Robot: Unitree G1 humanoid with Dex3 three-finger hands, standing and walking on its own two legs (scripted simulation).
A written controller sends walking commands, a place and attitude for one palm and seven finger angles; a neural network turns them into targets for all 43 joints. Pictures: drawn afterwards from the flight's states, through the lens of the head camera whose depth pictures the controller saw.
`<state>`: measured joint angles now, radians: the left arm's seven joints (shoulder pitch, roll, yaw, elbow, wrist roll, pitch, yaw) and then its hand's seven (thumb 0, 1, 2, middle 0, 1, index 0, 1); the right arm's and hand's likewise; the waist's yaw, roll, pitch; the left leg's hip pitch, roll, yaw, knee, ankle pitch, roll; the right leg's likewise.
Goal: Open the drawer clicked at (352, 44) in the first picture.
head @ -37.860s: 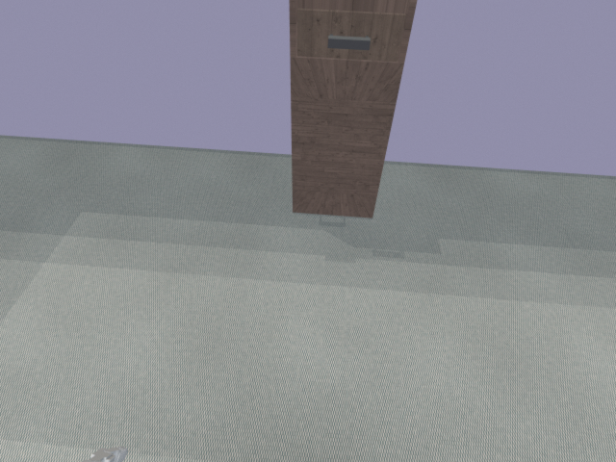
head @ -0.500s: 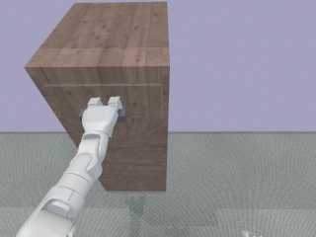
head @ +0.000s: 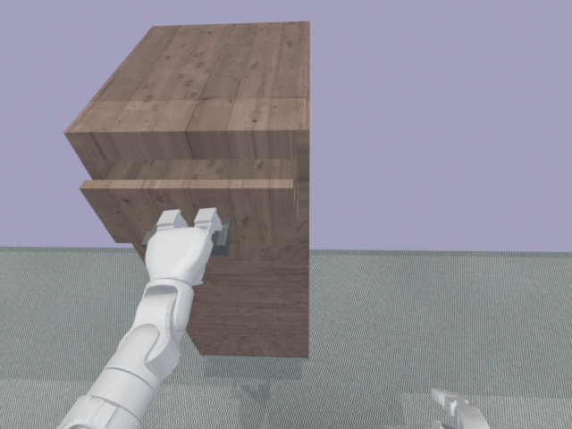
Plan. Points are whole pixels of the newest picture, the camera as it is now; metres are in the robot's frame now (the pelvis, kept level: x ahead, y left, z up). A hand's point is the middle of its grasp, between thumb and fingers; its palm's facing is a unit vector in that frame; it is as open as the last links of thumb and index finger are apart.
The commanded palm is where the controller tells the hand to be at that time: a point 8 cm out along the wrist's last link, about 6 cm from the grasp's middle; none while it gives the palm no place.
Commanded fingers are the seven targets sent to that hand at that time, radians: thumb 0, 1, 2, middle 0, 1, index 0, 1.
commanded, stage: pull the drawer open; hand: left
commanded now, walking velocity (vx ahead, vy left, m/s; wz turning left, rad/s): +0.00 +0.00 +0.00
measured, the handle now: (190, 232) +0.40 +0.19 +0.05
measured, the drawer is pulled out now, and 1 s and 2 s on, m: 0.06 0.18 0.28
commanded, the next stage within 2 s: none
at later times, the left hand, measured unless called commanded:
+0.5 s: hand (187, 296) +0.30 +0.17 +0.04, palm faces +0.03 -0.11 -0.99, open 7.0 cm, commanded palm +0.25 +0.16 +0.09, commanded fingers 0.00 0.90 0.90 -0.40 -1.35 -0.40 -1.35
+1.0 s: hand (175, 347) +0.22 +0.16 +0.03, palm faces +0.05 -0.13 -0.99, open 6.9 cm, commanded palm +0.17 +0.16 +0.09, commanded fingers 0.00 0.90 0.90 -0.40 -1.35 -0.40 -1.35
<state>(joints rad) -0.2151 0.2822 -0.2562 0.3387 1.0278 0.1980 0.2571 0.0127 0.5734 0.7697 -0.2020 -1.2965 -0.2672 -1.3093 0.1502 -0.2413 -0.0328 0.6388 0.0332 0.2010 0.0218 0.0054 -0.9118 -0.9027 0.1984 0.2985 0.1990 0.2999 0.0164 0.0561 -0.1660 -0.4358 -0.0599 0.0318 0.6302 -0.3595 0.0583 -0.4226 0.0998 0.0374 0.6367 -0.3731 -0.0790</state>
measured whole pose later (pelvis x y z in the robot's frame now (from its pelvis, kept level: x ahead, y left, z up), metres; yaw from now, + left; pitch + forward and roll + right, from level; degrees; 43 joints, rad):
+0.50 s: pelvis -0.01 -0.01 +0.00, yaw +0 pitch +8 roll +1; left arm -0.04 0.30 -0.23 0.18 1.03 0.18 0.24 0.02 0.58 0.76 -0.18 -1.29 -0.28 -1.31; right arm 0.12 -0.23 -0.01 0.63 0.02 0.18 0.03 0.01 -0.91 -0.90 0.20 0.30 0.20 0.30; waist 0.04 0.05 -0.15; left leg -0.40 -0.05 0.04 0.62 -0.35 0.04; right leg -0.40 0.11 0.04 0.65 -0.37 -0.09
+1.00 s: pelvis -0.01 -0.02 +0.00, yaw -1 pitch +6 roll +2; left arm 0.28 0.31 -0.22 -0.10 1.04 0.15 0.28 0.04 0.57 0.78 -0.18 -1.28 -0.30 -1.30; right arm 0.08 -0.22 0.01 0.60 0.01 0.13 0.06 0.01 -0.91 -0.90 0.20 0.30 0.20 0.30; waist 0.07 0.06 -0.14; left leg -0.38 -0.05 0.04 0.65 -0.37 0.04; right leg -0.39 0.11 0.05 0.69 -0.39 -0.10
